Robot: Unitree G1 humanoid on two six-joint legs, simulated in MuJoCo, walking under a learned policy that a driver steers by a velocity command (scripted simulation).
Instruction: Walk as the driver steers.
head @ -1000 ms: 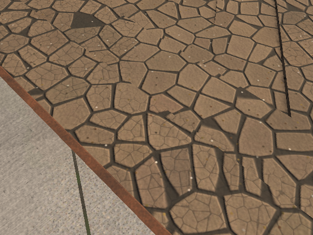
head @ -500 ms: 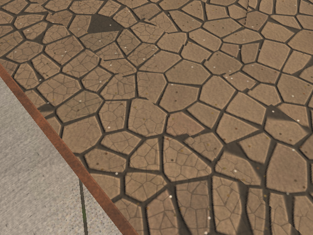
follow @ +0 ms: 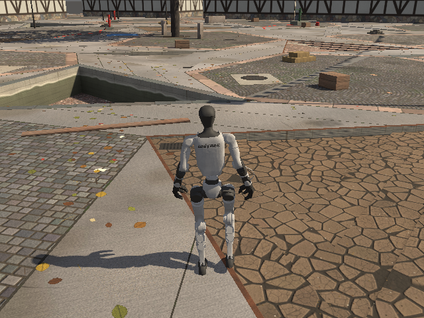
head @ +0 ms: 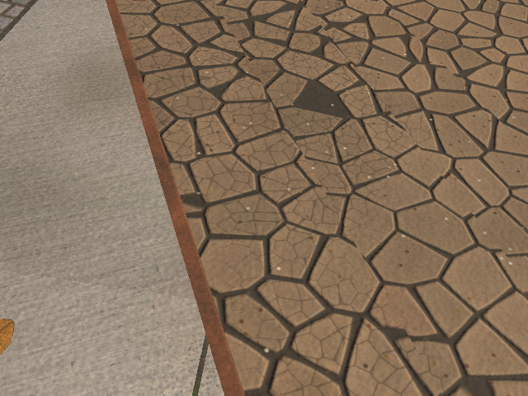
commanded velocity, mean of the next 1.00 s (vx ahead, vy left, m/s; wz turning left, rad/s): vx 0.47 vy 0.00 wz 0.05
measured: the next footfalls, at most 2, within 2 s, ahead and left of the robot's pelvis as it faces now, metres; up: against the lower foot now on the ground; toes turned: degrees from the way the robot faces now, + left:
right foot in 0.40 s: +0.34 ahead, -0.10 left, -0.04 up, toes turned +12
left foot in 0.84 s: +0.61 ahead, +0.11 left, +0.00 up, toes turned +4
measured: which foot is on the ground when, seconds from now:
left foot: down 0.00-0.40, up 0.42-0.82, down 0.84-1.00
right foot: up 0.00-0.38, down 0.40-0.86, up 0.88-1.00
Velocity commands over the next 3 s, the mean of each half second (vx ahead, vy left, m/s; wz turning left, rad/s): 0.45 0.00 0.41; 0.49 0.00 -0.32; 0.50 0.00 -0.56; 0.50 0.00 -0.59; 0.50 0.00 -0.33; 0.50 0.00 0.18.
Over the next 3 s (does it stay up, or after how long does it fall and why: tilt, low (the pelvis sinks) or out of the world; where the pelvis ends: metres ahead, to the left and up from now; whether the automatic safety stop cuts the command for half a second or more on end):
stays up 1.41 -0.60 -0.10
